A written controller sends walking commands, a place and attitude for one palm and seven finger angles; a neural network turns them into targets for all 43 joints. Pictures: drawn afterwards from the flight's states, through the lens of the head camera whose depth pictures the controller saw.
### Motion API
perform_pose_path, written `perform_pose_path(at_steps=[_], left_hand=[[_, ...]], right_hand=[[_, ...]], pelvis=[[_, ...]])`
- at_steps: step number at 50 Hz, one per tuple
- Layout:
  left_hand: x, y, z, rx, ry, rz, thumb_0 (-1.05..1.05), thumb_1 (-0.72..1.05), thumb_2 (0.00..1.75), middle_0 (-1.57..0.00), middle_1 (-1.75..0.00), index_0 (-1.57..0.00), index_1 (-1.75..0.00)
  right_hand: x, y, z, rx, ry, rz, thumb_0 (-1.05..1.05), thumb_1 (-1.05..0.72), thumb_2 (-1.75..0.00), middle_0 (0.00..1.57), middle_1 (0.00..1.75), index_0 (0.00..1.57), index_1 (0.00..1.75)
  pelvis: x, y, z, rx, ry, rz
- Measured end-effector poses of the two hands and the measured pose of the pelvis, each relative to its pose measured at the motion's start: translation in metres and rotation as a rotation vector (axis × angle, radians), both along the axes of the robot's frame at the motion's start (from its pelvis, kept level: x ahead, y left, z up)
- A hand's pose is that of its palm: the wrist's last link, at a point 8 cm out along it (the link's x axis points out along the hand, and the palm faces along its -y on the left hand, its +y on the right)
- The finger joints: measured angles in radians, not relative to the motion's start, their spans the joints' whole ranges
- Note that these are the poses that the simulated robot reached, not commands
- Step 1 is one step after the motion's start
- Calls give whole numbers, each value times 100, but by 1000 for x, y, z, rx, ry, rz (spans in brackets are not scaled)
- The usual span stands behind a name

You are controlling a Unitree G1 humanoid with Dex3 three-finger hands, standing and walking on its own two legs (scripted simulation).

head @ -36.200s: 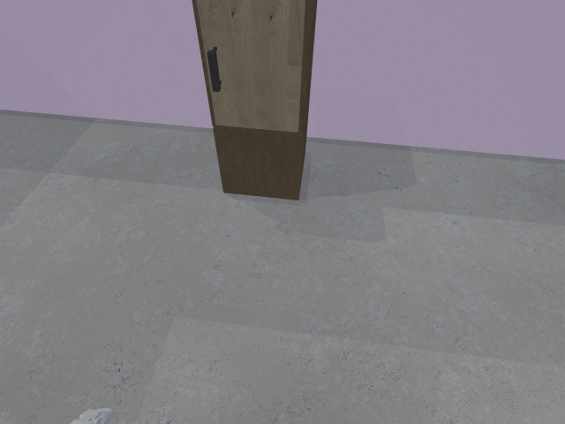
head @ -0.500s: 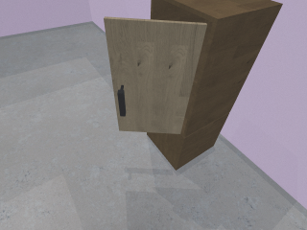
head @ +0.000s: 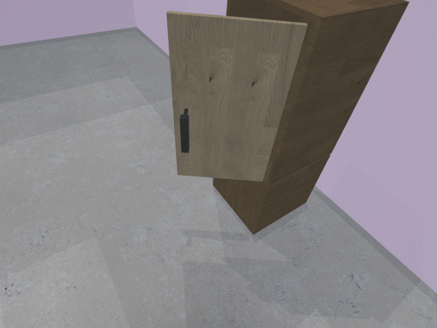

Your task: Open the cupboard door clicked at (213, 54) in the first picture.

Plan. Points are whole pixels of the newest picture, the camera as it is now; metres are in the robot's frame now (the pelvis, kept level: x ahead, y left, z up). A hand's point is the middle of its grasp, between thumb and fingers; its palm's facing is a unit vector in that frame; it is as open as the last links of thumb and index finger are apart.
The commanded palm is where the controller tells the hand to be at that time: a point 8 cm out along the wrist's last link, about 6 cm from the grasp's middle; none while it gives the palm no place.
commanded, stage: come to a stop and stand still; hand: left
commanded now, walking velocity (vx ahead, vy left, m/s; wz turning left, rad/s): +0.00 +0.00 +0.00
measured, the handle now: (185, 130) +0.71 +0.14 -0.08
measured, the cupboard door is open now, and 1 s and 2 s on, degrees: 54 54 54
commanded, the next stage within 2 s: look again from close up in 0.78 s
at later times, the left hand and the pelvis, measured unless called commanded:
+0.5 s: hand out of the picture +0.08 +0.16 -0.15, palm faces -0.05 -0.98 -0.20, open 7.2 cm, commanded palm none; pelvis -0.01 -0.01 +0.02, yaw -4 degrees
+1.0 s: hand out of the picture -0.06 +0.13 -0.15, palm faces -0.01 -0.99 -0.14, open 7.3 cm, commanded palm none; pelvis -0.02 -0.02 +0.03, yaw -3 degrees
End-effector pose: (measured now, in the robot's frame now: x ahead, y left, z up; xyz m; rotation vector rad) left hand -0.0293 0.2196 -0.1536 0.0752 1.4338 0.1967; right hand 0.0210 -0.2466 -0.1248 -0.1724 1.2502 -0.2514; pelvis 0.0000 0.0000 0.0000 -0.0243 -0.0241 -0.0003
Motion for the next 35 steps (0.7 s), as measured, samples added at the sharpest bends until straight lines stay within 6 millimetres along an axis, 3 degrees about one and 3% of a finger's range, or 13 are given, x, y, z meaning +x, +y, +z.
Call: perform_pose_path(at_steps=[4, 8, 12, 18, 21, 26, 35], left_hand=[[31, 24, 12, 26, -89, -33, 0, 91, 89, -20, -30, -20, -29], [56, 36, 29, 51, -139, -78, 0, 91, 89, -19, -30, -20, -29], [79, 32, 36, 45, -138, -143, 0, 92, 90, -19, -29, -20, -29], [108, 7, 34, 35, -182, -190, 0, 91, 90, -19, -30, -20, -29], [108, -7, 34, 21, -186, -203, 0, 92, 89, -19, -30, -20, -29], [100, -12, 35, 37, -190, -179, -2, 95, 89, -20, -30, -20, -29], [46, -14, 34, 42, -75, -153, -1, 95, 89, -20, -30, -20, -29]], right_hand=[[-36, 14, 5, 4, 95, -7, 0, -91, -90, 20, 30, 20, 29], [-56, 29, 11, 30, 141, -30, 0, -91, -90, 20, 30, 20, 29], [-71, 42, 12, 60, 161, -75, 0, -91, -90, 20, 30, 20, 29], [-98, 50, 3, 111, 236, -131, 0, -90, -90, 20, 30, 20, 29], [-103, 50, 0, 131, 259, -137, 0, -91, -90, 20, 30, 20, 29], [-96, 44, -2, 144, 247, -119, 0, -91, -90, 20, 30, 20, 29], [-61, 22, -1, 118, 162, -71, 1, -91, -90, 20, 30, 20, 29]], pelvis=[[-7, 8, 9, 16, -8, -17], [-4, 12, 20, 7, 9, -27], [-1, 12, 25, 2, 25, -44], [-1, 3, 21, 18, 31, -63], [-3, -1, 20, 19, 22, -65], [-6, -8, 21, 23, 11, -63], [-9, -16, 24, 24, 6, -67]])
